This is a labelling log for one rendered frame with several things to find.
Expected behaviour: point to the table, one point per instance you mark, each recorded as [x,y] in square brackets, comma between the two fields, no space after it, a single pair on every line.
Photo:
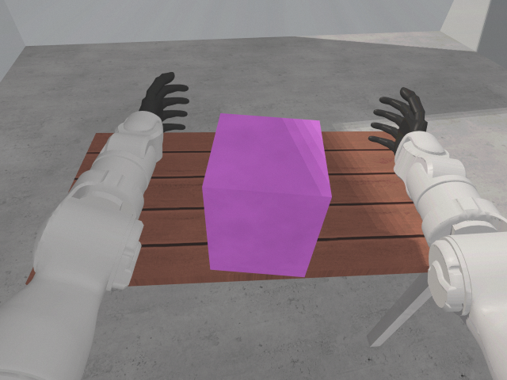
[371,226]

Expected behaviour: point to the left robot upper arm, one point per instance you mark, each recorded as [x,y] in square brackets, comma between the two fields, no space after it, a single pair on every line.
[47,328]

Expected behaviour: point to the right robot forearm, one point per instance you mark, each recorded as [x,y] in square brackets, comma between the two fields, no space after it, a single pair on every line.
[447,201]

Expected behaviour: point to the carton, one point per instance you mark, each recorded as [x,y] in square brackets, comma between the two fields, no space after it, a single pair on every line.
[266,192]

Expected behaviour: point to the robot right hand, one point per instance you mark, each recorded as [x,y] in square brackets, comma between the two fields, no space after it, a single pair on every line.
[413,120]

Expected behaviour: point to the robot left hand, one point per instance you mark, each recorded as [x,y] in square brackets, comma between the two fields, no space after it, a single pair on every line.
[155,102]

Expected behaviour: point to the left robot forearm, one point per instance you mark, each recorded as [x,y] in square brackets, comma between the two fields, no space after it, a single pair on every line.
[120,174]

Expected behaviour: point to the right robot upper arm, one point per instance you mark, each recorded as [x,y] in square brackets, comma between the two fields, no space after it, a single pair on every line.
[467,275]

